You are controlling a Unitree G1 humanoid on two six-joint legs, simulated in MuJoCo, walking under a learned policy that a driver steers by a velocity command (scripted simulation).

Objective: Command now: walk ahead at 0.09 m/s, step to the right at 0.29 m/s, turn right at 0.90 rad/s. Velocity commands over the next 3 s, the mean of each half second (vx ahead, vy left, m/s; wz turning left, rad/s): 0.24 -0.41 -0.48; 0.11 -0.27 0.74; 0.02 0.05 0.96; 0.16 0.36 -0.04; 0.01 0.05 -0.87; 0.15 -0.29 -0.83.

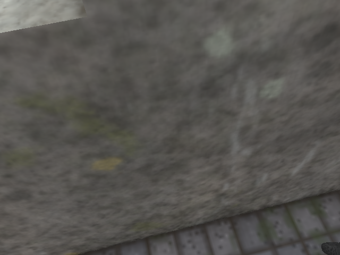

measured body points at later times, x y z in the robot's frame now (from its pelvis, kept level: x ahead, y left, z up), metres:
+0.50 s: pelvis +0.01 -0.15 -0.02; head +0.06 -0.17 +0.43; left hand +0.26 +0.02 -0.12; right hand -0.10 -0.49 -0.12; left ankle +0.03 +0.11 -0.72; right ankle -0.04 -0.31 -0.74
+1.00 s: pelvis +0.03 -0.32 +0.00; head +0.08 -0.28 +0.44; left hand +0.23 -0.03 -0.08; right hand +0.19 -0.62 -0.09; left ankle +0.03 -0.19 -0.74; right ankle +0.12 -0.49 -0.71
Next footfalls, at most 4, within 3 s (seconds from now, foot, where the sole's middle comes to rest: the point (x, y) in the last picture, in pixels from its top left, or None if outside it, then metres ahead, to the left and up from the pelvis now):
0.12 left None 0.08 0.14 -0.78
0.46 right None -0.01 -0.32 -0.78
0.72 left None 0.07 -0.18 -0.78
1.04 right None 0.15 -0.47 -0.78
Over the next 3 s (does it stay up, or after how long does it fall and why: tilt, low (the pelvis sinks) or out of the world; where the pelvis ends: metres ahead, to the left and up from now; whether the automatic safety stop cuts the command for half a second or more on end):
stays up -0.03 -0.07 -0.02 its command is cut before an obstacle from the start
